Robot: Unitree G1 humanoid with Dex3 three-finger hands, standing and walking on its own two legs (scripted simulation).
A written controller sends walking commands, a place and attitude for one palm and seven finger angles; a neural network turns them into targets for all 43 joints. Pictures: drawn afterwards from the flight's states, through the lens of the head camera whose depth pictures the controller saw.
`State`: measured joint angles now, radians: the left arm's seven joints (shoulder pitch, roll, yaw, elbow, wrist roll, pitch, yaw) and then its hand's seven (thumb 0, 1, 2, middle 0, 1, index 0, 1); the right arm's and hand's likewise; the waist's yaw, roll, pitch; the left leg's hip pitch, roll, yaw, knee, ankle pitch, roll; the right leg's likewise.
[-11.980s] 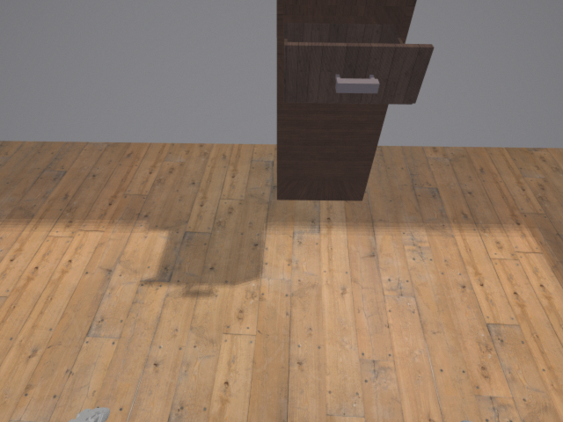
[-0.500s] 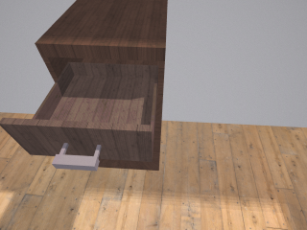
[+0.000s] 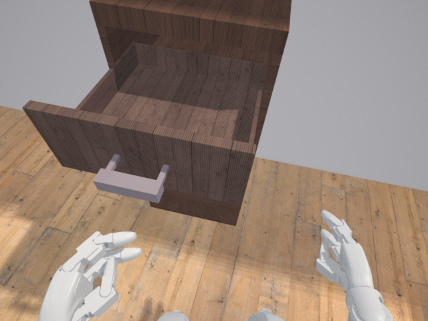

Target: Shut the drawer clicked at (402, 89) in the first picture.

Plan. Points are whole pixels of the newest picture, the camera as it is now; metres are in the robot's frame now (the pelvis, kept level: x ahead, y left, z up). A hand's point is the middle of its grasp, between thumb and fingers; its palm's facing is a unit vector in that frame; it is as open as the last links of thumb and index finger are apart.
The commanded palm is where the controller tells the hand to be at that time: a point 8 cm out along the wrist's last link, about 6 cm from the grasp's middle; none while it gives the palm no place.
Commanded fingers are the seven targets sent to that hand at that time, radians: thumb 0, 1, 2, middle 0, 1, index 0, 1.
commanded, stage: raise the hand and make a fist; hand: left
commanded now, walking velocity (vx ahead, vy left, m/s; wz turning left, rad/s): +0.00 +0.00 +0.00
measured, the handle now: (134, 175) +0.33 +0.19 +0.10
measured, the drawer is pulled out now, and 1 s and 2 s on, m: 0.29 0.29 0.29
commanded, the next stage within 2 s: bring the fist close to the handle in 1.36 s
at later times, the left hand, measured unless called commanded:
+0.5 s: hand (111, 264) +0.17 +0.16 +0.12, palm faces -0.05 -1.00 -0.09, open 3.2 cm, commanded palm +0.12 +0.22 +0.14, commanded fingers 0.00 0.90 0.90 -1.26 -1.45 -1.26 -1.45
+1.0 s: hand (78, 238) +0.18 +0.18 +0.19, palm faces -0.01 -0.99 -0.17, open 3.3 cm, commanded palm +0.12 +0.23 +0.20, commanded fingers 0.00 0.90 0.90 -1.40 -1.60 -1.40 -1.60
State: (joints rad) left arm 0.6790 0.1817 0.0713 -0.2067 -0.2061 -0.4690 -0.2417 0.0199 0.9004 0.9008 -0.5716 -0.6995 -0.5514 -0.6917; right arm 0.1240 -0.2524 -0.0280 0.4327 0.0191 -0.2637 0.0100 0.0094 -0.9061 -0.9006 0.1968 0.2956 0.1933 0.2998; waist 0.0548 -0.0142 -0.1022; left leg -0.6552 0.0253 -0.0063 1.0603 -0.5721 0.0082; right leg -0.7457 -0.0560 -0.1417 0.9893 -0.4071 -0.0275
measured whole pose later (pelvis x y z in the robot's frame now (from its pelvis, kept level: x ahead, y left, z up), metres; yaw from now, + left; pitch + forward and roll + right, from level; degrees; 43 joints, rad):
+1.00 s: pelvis +0.02 +0.00 +0.05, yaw -1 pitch +0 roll -2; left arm 0.64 0.29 0.22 -0.52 -0.29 -0.07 -0.28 0.02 0.90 0.90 -1.39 -1.59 -1.40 -1.59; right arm 0.22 -0.22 0.09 0.56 0.08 -0.41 -0.05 0.01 -0.90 -0.90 0.20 0.30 0.20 0.30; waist 0.07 0.07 -0.07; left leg -0.25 0.03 0.01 0.70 -0.45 0.01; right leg -0.35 -0.03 -0.13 0.65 -0.30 -0.02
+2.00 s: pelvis +0.01 +0.00 +0.05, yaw -1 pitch +2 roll -1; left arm 0.49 0.22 0.16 -0.25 -0.24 -0.17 -0.26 0.02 0.90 0.90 -1.40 -1.60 -1.40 -1.60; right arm 0.24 -0.25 0.04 0.63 0.05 -0.42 -0.06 0.01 -0.90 -0.90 0.20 0.30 0.20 0.30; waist 0.03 0.05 -0.03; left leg -0.31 0.02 0.02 0.69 -0.42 0.00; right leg -0.42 -0.04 -0.12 0.66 -0.28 -0.02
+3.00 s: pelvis +0.01 +0.00 +0.03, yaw -1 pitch +9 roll -1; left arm 0.34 0.22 0.14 -0.05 -0.24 -0.29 -0.25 0.01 0.89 0.90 -1.40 -1.60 -1.40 -1.60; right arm 0.24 -0.25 0.03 0.57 0.03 -0.30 -0.03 0.01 -0.90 -0.90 0.20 0.30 0.20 0.30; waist -0.01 0.04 -0.07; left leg -0.52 0.01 0.02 0.84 -0.48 0.01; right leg -0.62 -0.05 -0.12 0.80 -0.33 -0.02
